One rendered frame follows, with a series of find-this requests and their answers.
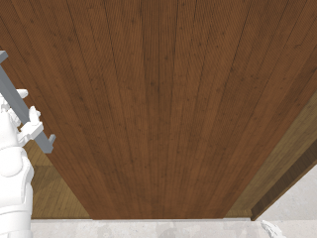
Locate robot left hand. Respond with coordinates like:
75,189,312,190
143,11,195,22
0,89,44,151

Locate robot right hand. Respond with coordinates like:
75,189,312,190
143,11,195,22
261,220,286,238

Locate handle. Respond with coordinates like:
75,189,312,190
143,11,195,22
0,51,56,154

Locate wardrobe door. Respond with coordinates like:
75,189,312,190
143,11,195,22
0,0,317,220
230,89,317,210

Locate left robot forearm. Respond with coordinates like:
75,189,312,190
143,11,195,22
0,147,35,238

